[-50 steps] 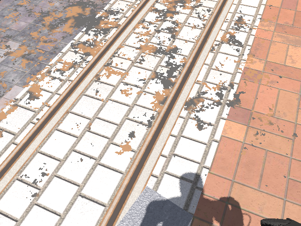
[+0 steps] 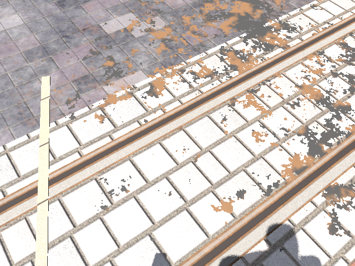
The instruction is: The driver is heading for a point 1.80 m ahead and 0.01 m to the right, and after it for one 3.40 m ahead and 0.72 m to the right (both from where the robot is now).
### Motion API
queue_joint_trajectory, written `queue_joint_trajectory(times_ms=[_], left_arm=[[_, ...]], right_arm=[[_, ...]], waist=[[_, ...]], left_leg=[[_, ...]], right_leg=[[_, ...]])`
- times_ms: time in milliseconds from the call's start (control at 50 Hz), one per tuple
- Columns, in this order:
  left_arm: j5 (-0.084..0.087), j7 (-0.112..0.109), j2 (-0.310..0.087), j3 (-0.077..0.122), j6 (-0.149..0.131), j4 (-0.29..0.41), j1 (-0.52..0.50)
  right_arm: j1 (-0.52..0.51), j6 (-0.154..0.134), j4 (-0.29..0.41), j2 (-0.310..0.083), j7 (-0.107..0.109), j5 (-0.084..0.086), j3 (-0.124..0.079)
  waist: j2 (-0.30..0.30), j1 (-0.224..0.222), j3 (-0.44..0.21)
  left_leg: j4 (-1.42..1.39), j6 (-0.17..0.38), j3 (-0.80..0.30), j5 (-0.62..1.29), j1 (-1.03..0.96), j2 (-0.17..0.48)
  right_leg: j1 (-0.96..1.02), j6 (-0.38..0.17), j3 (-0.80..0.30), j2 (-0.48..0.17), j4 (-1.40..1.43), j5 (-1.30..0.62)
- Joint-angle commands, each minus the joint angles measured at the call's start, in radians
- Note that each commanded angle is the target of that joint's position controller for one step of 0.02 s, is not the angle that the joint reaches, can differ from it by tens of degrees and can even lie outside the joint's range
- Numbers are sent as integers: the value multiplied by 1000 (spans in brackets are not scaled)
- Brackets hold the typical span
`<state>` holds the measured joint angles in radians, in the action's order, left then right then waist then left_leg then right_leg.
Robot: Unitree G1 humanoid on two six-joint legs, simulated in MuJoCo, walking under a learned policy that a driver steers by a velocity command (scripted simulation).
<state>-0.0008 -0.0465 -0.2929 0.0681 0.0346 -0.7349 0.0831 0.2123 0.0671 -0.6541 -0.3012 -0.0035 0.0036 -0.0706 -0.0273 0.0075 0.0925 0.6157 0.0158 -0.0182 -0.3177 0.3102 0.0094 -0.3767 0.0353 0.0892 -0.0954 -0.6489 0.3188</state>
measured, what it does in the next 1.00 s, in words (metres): walks backwards: right foot, then left foot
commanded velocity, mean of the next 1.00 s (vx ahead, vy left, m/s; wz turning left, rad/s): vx -0.06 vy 0.00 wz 0.02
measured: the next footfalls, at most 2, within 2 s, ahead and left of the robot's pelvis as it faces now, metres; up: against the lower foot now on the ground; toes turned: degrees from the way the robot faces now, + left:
right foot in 0.46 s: -0.06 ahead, -0.13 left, +0.00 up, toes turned +13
left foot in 0.88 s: -0.08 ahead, +0.09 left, +0.00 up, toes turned -7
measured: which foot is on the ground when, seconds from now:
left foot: down 0.00-0.48, up 0.50-0.86, down 0.88-1.00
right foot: up 0.00-0.44, down 0.46-0.88, up 0.90-1.00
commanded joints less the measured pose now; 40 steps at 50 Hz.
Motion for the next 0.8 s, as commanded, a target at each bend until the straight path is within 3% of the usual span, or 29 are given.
queue_joint_trajectory(times_ms=[20,40,60,80,100,160,220,300,340,400,440,460,480,500,520,540,560,600,700,800], left_arm=[[-19,-10,-105,35,-2,79,-46],[2,-13,-108,41,11,60,-31],[6,-20,-102,47,22,25,16],[-1,-27,-113,52,29,11,37],[-2,-26,-111,54,26,15,36],[15,-23,-93,47,16,34,11],[20,-16,-83,39,9,44,-2],[23,9,-88,36,-5,18,57],[23,24,-93,36,-11,2,93],[16,44,-76,29,-19,-47,192],[-12,53,-22,8,-28,-75,218],[-31,56,-47,0,-35,-59,214],[-47,59,-124,3,-45,-41,170],[-61,54,-167,10,-59,-14,70],[-46,41,-155,6,-67,-5,14],[-27,28,-155,6,-68,-6,7],[-9,22,-160,7,-67,-9,31],[11,18,-154,8,-61,-24,108],[20,15,-187,36,-30,-25,203],[32,8,-193,47,-1,13,130]], right_arm=[[84,-36,72,-279,3,-68,-70],[26,-47,67,-251,6,-56,-61],[-43,-48,68,-216,13,-29,-55],[-74,-47,68,-183,19,-4,-43],[-73,-43,64,-164,26,7,-34],[-52,-41,61,-132,45,3,-21],[-33,-38,58,-142,59,0,-24],[-49,-29,59,-165,53,-10,-36],[-39,-22,46,-173,46,-8,-39],[-46,-14,20,-149,48,1,-30],[1,-21,-25,-94,48,-2,-14],[39,-26,-43,-76,43,-19,-10],[-23,-37,-8,-99,46,-19,-25],[-100,-50,2,-139,55,-12,-41],[-124,-57,-9,-145,56,-12,-47],[-124,-59,-26,-122,57,-17,-46],[-119,-58,-33,-114,58,-19,-49],[-122,-62,-38,-83,58,-10,-44],[-156,-77,-29,-56,61,17,-31],[-91,-92,-59,-79,39,32,-30]], waist=[[277,59,-200],[216,24,-170],[167,-11,-148],[165,-19,-148],[166,-24,-170],[182,0,-200],[203,18,-186],[239,21,-169],[245,27,-154],[218,7,-160],[144,4,-132],[13,23,-136],[-157,32,-55],[-182,18,23],[-163,23,44],[-160,19,39],[-162,5,36],[-131,-20,11],[-125,-67,-83],[-145,-35,-147]], left_leg=[[-281,334,-471,831,-101,393],[-278,268,-379,707,-78,313],[-264,199,-322,607,-87,245],[-250,171,-308,602,-102,225],[-244,164,-303,584,-108,202],[-262,170,-340,405,-194,186],[-296,162,-407,193,-233,174],[-333,163,-462,-15,-157,164],[-349,164,-485,-61,-110,159],[-335,134,-461,-126,-61,147],[-269,65,-359,-195,7,79],[-108,7,-260,-196,55,13],[-39,-41,-123,-170,73,-76],[60,-59,-132,-110,25,-31],[117,-70,-134,-38,11,-24],[153,-86,-116,-24,33,-30],[186,-102,-112,-34,90,-28],[231,-123,-102,-80,170,-30],[144,-135,-84,-156,207,-52],[-55,-114,-87,-89,31,-78]], right_leg=[[-191,18,-143,115,-543,402],[-187,7,-170,113,-620,319],[-204,11,-178,116,-629,239],[-208,25,-182,120,-646,194],[-189,38,-176,134,-674,152],[-209,47,-179,152,-636,60],[-179,50,-186,150,-418,46],[-6,40,-161,140,-170,120],[66,25,-142,144,-82,142],[173,-19,-96,125,90,52],[241,-65,-97,111,252,-23],[248,-107,-275,-29,319,26],[48,-221,-488,-186,436,65],[-99,-261,-552,-217,497,205],[-100,-230,-504,-167,501,233],[-51,-205,-468,-126,482,180],[29,-199,-462,-107,450,85],[173,-211,-463,-88,380,-136],[383,-250,-530,-92,284,-462],[362,-243,-588,-81,275,-594]])
Velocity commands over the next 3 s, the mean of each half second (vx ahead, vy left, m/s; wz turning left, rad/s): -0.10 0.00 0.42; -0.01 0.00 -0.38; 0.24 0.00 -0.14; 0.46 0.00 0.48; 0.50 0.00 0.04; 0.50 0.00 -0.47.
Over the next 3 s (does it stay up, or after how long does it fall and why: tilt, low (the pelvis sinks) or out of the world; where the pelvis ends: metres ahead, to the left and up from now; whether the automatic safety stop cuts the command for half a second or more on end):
stays up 0.80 -0.02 0.01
